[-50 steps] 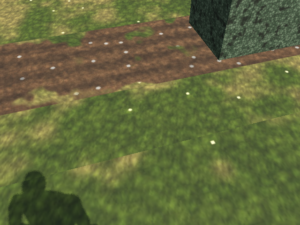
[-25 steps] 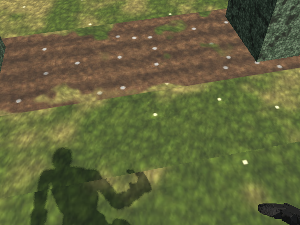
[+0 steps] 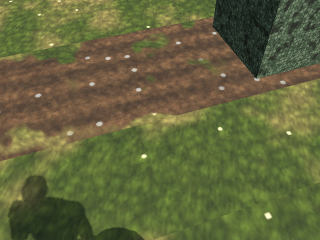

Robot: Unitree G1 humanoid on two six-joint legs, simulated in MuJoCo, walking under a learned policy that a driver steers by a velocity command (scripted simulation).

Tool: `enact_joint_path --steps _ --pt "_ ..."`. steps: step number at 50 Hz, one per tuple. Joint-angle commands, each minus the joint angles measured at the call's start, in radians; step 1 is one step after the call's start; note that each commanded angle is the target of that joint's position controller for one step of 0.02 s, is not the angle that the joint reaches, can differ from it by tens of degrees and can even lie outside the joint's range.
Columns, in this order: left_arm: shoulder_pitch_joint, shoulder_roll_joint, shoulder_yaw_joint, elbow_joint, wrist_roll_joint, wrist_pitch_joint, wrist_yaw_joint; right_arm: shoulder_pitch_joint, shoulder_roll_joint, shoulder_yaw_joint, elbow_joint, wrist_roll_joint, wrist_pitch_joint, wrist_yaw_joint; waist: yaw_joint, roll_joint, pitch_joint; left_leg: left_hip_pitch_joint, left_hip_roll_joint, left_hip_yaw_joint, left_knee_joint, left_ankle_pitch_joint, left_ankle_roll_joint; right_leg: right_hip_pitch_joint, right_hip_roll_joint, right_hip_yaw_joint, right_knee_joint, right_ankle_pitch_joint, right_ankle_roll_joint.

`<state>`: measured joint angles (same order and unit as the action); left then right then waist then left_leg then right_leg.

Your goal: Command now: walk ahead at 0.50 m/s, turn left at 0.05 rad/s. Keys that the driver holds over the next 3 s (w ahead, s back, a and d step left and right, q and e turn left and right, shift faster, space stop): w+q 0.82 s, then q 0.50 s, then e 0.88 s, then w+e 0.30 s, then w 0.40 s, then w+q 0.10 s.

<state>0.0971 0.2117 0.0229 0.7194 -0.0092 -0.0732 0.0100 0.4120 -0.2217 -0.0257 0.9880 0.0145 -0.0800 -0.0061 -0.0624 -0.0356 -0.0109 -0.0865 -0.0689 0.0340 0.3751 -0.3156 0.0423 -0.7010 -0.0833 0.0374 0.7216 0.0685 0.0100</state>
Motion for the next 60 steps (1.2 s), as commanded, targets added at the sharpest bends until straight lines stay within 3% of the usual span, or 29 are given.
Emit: enact_joint_path --steps 1,3,5,6,7,8,9,11,16,21,24,29,31,32,33,34,35,37,41,42,43,45,47,51,55,57,58,59,60 --pt "-0.076 0.064 0.015 -0.079 -0.002 0.000 -0.023 0.028 -0.173 -0.047 -0.034 0.017 0.014 -0.003 0.003 0.067 0.112 -0.042 0.318 -0.179 -0.130 0.383 0.155 0.083 0.019 -0.015 -0.138 -0.015 -0.037" --pt "-0.080 0.081 0.026 -0.095 0.001 -0.007 -0.036 0.050 -0.183 -0.056 -0.032 0.016 0.036 0.003 0.013 0.071 0.111 0.005 0.324 -0.216 -0.082 0.386 0.143 0.129 0.038 -0.024 -0.182 -0.116 -0.061" --pt "0.109 0.140 0.062 -0.044 0.004 -0.013 -0.035 0.015 -0.181 -0.055 -0.053 0.007 0.047 0.007 0.109 0.071 -0.002 -0.031 0.242 -0.177 0.134 0.564 0.112 0.417 0.080 -0.057 -0.205 -0.140 -0.099" --pt "0.314 0.215 0.088 -0.012 0.019 -0.013 -0.027 -0.014 -0.143 -0.041 -0.091 -0.003 0.043 0.007 0.194 -0.003 -0.166 -0.220 0.155 -0.114 0.447 0.412 0.063 0.740 -0.076 0.110 -0.164 -0.076 -0.162" --pt "0.410 0.287 0.105 0.020 0.011 -0.011 -0.034 0.121 -0.014 -0.002 -0.091 -0.003 0.022 0.013 0.161 -0.267 -0.336 -0.558 0.003 -0.084 0.837 -0.184 0.000 1.055 -0.333 0.561 -0.291 -0.282 -0.316" --pt "0.426 0.193 0.085 0.023 0.007 -0.009 -0.034 0.073 -0.124 -0.033 -0.081 0.019 0.010 0.016 0.196 -0.175 -0.317 -0.674 0.021 -0.220 0.950 -0.246 0.005 1.038 -0.320 0.673 -0.386 -0.471 -0.295" --pt "0.345 0.161 0.072 0.019 0.010 -0.008 -0.028 -0.020 -0.176 -0.055 -0.116 0.038 0.010 0.012 0.181 -0.128 -0.161 -0.736 0.061 -0.203 0.973 -0.164 0.010 0.911 -0.299 0.520 -0.406 -0.465 -0.247" --pt "0.187 0.108 0.058 0.005 0.018 -0.012 -0.024 -0.099 -0.153 -0.061 -0.141 0.021 0.020 -0.005 0.114 -0.057 -0.030 -0.666 0.134 -0.170 0.865 -0.008 0.001 0.664 -0.220 0.298 -0.469 -0.289 -0.210" --pt "0.152 0.110 0.070 0.055 0.027 -0.044 -0.013 -0.081 -0.092 -0.068 -0.151 0.007 0.078 -0.018 0.046 -0.023 0.001 -0.565 0.173 -0.179 0.717 0.114 -0.016 0.545 -0.188 0.067 -0.549 -0.039 -0.193" --pt "0.181 0.163 0.087 0.106 0.033 -0.030 0.016 -0.226 -0.068 -0.061 -0.225 -0.008 0.058 0.006 0.068 -0.031 0.014 -0.527 0.152 -0.121 0.479 0.367 -0.015 0.545 -0.150 -0.126 -0.542 0.080 -0.159" --pt "0.191 0.183 0.091 0.114 0.044 -0.038 0.020 -0.201 -0.116 -0.080 -0.220 -0.016 0.062 0.023 0.059 -0.014 -0.015 -0.416 0.137 -0.049 0.610 0.480 -0.018 0.540 -0.188 -0.174 -0.473 0.132 -0.180" --pt "0.233 0.197 0.098 0.145 -0.004 0.010 0.022 -0.350 -0.068 -0.064 -0.324 0.003 0.080 0.054 0.100 -0.074 0.133 -0.511 0.096 0.058 0.403 -0.068 0.046 0.671 -0.214 -0.213 -0.323 0.346 -0.139" --pt "0.123 0.266 0.114 0.115 -0.014 0.009 0.034 -0.092 -0.165 -0.110 -0.276 -0.002 0.081 0.068 -0.048 -0.091 -0.028 -0.211 0.064 0.053 0.401 0.057 0.097 0.629 -0.233 -0.227 -0.051 0.676 -0.119" --pt "0.091 0.250 0.110 0.101 -0.056 0.000 0.021 0.078 -0.220 -0.140 -0.227 0.020 0.075 0.058 -0.136 0.015 -0.090 0.027 -0.004 0.060 0.157 0.151 0.143 0.500 -0.133 -0.263 0.256 0.446 -0.096" --pt "0.190 0.116 0.074 0.080 0.000 -0.017 0.004 0.040 -0.337 -0.155 -0.221 0.034 0.067 0.043 -0.008 0.380 -0.067 0.240 0.225 -0.373 0.149 0.414 0.269 0.101 0.031 -0.212 0.629 -0.574 -0.042" --pt "0.226 0.134 0.070 0.048 0.009 -0.060 -0.015 0.032 -0.305 -0.125 -0.290 0.022 0.027 0.057 0.011 0.374 -0.242 0.384 0.368 -0.819 0.011 0.408 0.470 -0.120 0.131 0.022 0.774 -0.733 -0.027" --pt "0.063 0.221 0.096 0.010 -0.034 -0.075 -0.019 0.035 -0.226 -0.110 -0.273 0.018 0.009 0.066 -0.033 0.189 -0.130 0.305 0.353 -0.761 -0.059 0.362 0.432 -0.192 0.095 0.073 0.735 -0.632 -0.048" --pt "0.047 0.195 0.096 0.004 -0.015 -0.061 -0.008 -0.088 -0.164 -0.087 -0.297 0.032 0.000 0.056 0.047 0.040 -0.029 0.104 0.322 -0.589 -0.007 0.413 0.353 -0.138 0.020 0.082 0.600 -0.518 -0.038" --pt "0.014 0.123 0.076 -0.020 0.020 -0.025 -0.010 -0.102 -0.165 -0.076 -0.316 0.017 0.008 0.001 0.076 0.019 -0.017 -0.100 0.248 -0.411 -0.014 0.570 0.285 0.014 -0.003 0.039 0.293 -0.373 0.010" --pt "-0.002 0.124 0.070 -0.014 0.031 -0.030 -0.023 -0.060 -0.197 -0.084 -0.314 -0.010 0.011 -0.014 0.056 0.015 -0.051 -0.066 0.243 -0.385 0.050 0.679 0.266 0.010 0.010 0.033 0.293 -0.207 0.001" --pt "-0.082 0.160 0.086 -0.037 0.012 -0.040 -0.034 0.056 -0.201 -0.085 -0.269 -0.001 0.004 -0.036 0.024 0.047 -0.035 0.044 0.231 -0.396 0.055 0.573 0.227 -0.115 0.008 0.091 0.206 -0.120 -0.012" --pt "-0.181 0.143 0.069 -0.081 0.035 -0.053 -0.057 0.063 -0.186 -0.077 -0.258 0.014 0.015 -0.071 0.014 0.073 0.015 -0.074 0.149 -0.327 0.089 0.408 0.179 -0.065 0.054 0.056 -0.058 0.120 -0.030" --pt "-0.183 0.066 0.046 -0.088 0.057 -0.054 -0.072 0.014 -0.170 -0.067 -0.270 0.008 0.030 -0.078 0.017 0.103 -0.001 -0.315 0.077 -0.280 0.120 0.272 0.132 0.211 0.124 0.004 -0.127 0.429 -0.044" --pt "-0.190 0.085 0.050 -0.155 0.035 -0.023 -0.082 0.024 -0.130 -0.055 -0.272 0.017 0.053 -0.079 0.021 0.140 0.012 -0.337 0.067 -0.386 0.308 0.206 0.120 0.245 0.148 0.050 -0.157 0.324 -0.039" --pt "-0.152 0.112 0.054 -0.136 0.016 -0.027 -0.070 0.016 -0.111 -0.064 -0.293 0.035 0.086 -0.118 -0.013 0.131 0.012 -0.089 0.031 -0.434 0.589 0.097 0.057 0.226 0.036 0.154 -0.480 0.467 0.017" --pt "0.123 0.098 0.067 -0.025 0.015 -0.041 -0.057 0.038 -0.080 -0.058 -0.269 0.037 0.095 -0.100 0.062 0.091 -0.049 -0.131 -0.044 -0.325 0.893 -0.026 0.003 0.537 -0.034 0.114 -0.719 0.795 0.036" --pt "0.313 0.131 0.079 0.041 0.019 -0.036 -0.060 0.072 -0.037 -0.044 -0.261 0.003 0.095 -0.071 0.104 0.000 -0.165 -0.387 -0.071 -0.257 1.136 -0.427 -0.036 0.929 -0.135 0.160 -0.493 0.942 0.002" --pt "0.372 0.149 0.066 0.041 0.044 -0.040 -0.065 0.148 0.023 -0.027 -0.241 0.011 0.089 -0.046 0.130 -0.118 -0.249 -0.707 -0.147 -0.224 1.485 -0.736 -0.060 1.216 -0.199 0.127 -0.128 1.479 0.012" --pt "0.352 0.225 0.080 0.083 0.029 -0.038 -0.067 0.245 -0.034 -0.022 -0.299 0.048 0.079 -0.034 0.041 -0.292 -0.349 -0.953 -0.090 -0.290 1.751 -0.651 -0.091 1.383 -0.364 0.319 0.014 1.548 -0.143"
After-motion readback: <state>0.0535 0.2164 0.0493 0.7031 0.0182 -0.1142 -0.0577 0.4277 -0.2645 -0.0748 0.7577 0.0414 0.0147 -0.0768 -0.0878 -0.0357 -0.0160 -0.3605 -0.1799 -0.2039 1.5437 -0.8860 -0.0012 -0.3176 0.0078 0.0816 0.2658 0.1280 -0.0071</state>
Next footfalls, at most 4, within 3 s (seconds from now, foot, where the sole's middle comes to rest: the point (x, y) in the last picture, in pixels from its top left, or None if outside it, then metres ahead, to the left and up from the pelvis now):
0.10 right None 0.25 -0.13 -0.77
0.64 left None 0.38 0.13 -0.77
1.16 right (139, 200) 0.77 0.09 -0.95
1.60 left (102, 228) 0.64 0.27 -0.95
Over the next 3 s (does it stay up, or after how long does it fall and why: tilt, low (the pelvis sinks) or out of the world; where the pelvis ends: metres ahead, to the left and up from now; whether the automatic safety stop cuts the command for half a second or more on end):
stays up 1.01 0.11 -0.18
